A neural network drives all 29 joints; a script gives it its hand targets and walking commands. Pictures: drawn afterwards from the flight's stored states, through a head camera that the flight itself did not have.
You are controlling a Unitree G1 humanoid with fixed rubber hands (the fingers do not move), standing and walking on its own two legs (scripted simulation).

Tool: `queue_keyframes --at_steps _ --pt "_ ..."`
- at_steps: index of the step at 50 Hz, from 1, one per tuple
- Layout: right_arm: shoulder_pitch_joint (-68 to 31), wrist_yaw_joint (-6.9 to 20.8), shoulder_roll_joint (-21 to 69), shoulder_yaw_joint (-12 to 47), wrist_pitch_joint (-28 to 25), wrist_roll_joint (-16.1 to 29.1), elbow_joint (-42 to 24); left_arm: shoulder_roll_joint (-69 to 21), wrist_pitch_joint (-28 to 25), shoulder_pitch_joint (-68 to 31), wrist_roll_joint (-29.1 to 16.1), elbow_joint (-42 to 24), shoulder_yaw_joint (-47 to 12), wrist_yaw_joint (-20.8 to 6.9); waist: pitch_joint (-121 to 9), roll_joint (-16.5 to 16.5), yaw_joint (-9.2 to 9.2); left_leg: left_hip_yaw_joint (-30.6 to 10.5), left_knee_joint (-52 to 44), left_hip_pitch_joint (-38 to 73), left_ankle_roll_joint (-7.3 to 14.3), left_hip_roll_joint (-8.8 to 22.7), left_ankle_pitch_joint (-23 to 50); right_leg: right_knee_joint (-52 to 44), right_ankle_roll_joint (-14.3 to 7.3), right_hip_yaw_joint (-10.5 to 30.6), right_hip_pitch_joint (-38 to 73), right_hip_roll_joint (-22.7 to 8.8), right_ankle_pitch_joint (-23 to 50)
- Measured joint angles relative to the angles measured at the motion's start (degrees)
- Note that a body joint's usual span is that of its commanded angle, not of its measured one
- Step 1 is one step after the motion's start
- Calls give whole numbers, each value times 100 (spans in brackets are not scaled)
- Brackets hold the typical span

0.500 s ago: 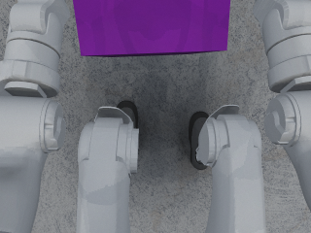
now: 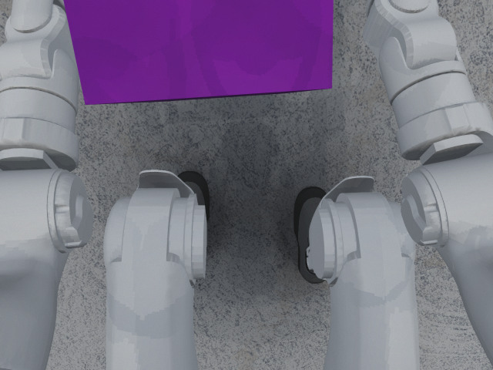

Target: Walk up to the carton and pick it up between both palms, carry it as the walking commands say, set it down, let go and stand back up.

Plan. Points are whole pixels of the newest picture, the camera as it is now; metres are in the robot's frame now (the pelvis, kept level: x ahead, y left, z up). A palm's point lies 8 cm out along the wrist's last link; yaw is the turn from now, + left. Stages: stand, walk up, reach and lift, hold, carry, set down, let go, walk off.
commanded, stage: reach and lift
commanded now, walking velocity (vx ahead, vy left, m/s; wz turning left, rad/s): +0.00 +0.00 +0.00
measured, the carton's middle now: (211, 7) +0.52 +0.09 -0.22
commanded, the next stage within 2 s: none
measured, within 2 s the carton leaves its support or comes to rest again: leaves its support in 1.22 s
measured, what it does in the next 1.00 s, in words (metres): stands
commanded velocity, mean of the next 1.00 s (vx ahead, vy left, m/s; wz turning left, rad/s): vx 0.00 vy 0.00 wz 0.00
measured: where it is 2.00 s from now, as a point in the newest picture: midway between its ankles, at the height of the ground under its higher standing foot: (252, 243)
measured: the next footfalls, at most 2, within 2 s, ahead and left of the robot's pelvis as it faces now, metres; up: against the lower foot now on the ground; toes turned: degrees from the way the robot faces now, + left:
none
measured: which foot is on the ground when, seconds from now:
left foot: down 0.00-1.00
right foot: down 0.00-1.00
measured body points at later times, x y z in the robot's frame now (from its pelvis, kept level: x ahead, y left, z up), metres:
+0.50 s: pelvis +0.00 +0.02 +0.01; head +0.37 +0.05 +0.24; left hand +0.55 +0.25 -0.17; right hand +0.57 -0.07 -0.17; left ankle +0.13 +0.14 -0.33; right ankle +0.11 -0.12 -0.33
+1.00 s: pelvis +0.00 +0.01 -0.01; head +0.36 +0.04 +0.24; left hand +0.55 +0.25 -0.17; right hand +0.58 -0.07 -0.17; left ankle +0.13 +0.14 -0.33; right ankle +0.11 -0.12 -0.33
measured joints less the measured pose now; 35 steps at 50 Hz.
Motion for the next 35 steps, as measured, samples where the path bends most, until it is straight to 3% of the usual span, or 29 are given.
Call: queue_keyframes --at_steps 9,16,21,35 --pt "-160 38 92 -289 -86 -166 456 -206 -3 -293 -48 262 -228 138 -2 186 26 72 -14 -18 173 -55 99 -83 164 69 142 -65 -5" --pt "-244 167 23 -164 -201 -81 525 -336 -62 -535 -59 465 -430 351 -2 255 35 163 -33 -40 284 -58 94 -117 260 155 177 -87 -49" --pt "-223 196 170 -121 -276 -140 537 -374 -99 -466 -153 352 -551 432 -1 258 19 184 -68 -4 271 -101 73 -115 238 170 221 -141 -113" --pt "-326 -79 240 -83 -361 -138 642 -325 -196 -559 -404 505 -828 501 -3 257 20 128 -137 10 196 -115 123 -163 166 115 196 -148 -43"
